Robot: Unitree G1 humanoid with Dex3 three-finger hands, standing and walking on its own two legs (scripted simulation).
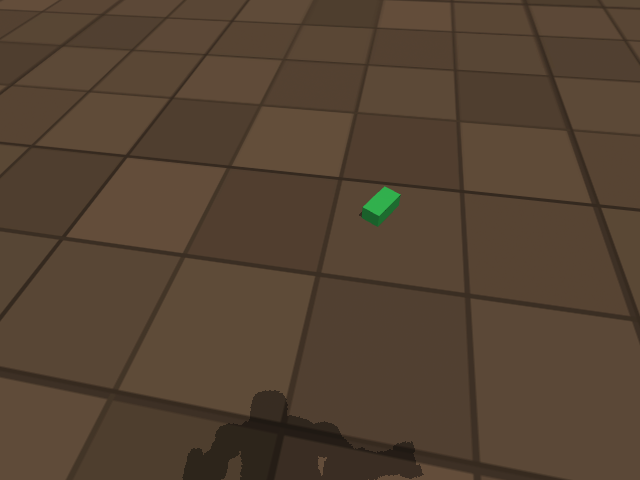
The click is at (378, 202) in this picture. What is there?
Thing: lying carton
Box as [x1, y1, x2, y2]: [362, 186, 400, 226]
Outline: 384,186 362,208 362,217 377,226 398,205 400,195
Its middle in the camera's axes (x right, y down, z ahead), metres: +0.27 -0.16 +1.69
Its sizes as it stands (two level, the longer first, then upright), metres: 0.163 0.084 0.067
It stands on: the floor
